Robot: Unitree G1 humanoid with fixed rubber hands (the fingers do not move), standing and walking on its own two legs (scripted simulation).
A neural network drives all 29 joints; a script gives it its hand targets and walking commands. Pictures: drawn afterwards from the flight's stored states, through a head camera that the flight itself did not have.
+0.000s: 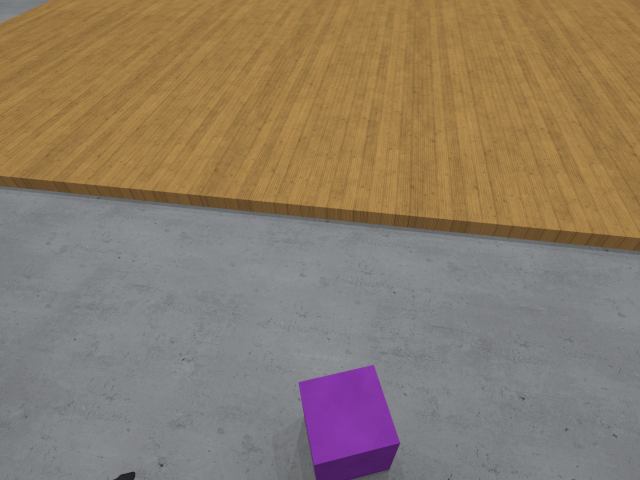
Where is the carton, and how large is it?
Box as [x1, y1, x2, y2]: [298, 365, 399, 479]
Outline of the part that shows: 373,365 298,382 316,479 350,479 389,468 399,444 399,441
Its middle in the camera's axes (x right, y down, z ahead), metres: +0.08 +0.53 +1.06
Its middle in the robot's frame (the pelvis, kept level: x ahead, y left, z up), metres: +0.40 -0.01 -0.66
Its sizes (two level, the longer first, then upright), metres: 0.210 0.200 0.250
